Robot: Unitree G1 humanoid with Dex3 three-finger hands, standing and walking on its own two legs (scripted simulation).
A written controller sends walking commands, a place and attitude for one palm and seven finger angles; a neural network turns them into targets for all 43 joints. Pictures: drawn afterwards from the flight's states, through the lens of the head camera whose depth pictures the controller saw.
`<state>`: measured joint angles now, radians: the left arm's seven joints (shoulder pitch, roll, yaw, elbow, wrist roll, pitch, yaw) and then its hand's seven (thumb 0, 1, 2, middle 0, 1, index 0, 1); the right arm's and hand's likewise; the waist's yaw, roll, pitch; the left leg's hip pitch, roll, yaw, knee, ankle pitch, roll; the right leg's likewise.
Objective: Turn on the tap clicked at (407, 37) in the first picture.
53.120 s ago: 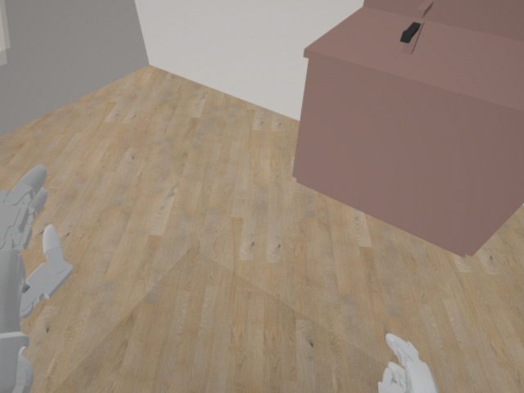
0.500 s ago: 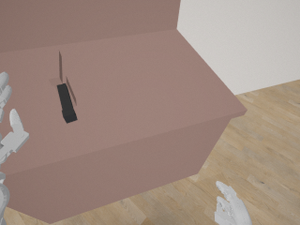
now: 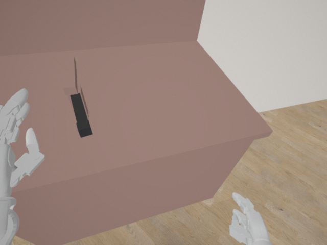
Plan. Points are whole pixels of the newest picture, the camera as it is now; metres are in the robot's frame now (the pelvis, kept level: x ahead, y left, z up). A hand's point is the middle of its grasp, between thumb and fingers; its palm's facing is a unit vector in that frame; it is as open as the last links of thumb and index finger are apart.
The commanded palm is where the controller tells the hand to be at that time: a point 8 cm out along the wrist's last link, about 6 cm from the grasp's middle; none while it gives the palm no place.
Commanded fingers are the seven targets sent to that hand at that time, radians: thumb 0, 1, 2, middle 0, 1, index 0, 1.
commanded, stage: come to a stop and stand still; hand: left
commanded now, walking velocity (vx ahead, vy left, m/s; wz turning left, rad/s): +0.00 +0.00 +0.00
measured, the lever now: (84, 128) +0.34 +0.23 +0.09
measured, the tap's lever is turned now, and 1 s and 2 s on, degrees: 8 8 8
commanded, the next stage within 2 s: look again from close up in 0.04 s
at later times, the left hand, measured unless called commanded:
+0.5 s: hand (43, 162) +0.21 +0.24 +0.16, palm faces +0.39 -0.86 -0.34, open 7.4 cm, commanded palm +0.15 +0.27 +0.18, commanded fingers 0.00 0.90 0.90 -0.20 -0.30 -0.20 -0.30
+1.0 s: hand (81, 156) +0.23 +0.18 +0.16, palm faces +0.35 -0.86 -0.37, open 7.4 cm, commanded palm +0.17 +0.22 +0.18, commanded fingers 0.00 0.90 0.90 -0.20 -0.30 -0.20 -0.30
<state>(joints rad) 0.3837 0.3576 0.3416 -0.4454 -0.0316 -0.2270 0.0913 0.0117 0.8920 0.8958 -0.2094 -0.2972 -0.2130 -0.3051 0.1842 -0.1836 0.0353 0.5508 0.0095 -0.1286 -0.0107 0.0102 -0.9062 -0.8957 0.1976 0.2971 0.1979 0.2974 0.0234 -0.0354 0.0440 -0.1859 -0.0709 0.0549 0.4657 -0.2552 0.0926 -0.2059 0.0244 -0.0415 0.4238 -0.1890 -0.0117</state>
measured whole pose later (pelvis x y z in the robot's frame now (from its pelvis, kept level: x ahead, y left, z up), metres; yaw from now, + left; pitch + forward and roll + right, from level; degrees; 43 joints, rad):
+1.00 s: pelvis +0.01 -0.06 +0.00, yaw +0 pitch -1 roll -1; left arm 0.42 0.37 0.35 -0.49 -0.07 -0.17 0.09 0.01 0.89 0.90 -0.21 -0.30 -0.21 -0.31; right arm 0.20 -0.18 0.02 0.56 0.01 -0.09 -0.01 0.01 -0.91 -0.90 0.20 0.30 0.20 0.30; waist 0.01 -0.02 0.06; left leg -0.22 0.01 0.02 0.51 -0.28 0.02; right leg -0.21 0.10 -0.07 0.41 -0.19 -0.10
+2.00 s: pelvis +0.00 +0.04 +0.00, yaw -1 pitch -2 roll -1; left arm 0.34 0.35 0.34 -0.44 -0.01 -0.22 0.10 0.01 0.89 0.90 -0.21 -0.30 -0.21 -0.30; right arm 0.20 -0.17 0.04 0.56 0.00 -0.12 0.01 0.01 -0.90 -0.90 0.20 0.30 0.20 0.30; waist 0.03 -0.04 0.07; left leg -0.18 -0.09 0.08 0.44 -0.23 0.11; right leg -0.21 -0.03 -0.01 0.44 -0.20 0.00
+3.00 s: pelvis -0.01 -0.01 +0.00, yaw +1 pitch -1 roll -1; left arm 0.18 0.48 0.44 -0.31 -0.02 -0.26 0.08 0.01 0.89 0.90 -0.21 -0.30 -0.22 -0.31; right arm 0.21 -0.20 0.02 0.59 0.01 -0.15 -0.01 0.01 -0.91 -0.90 0.20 0.30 0.20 0.30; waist 0.06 -0.03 0.07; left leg -0.25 -0.04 0.03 0.48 -0.22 0.06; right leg -0.24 0.02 -0.06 0.41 -0.16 -0.03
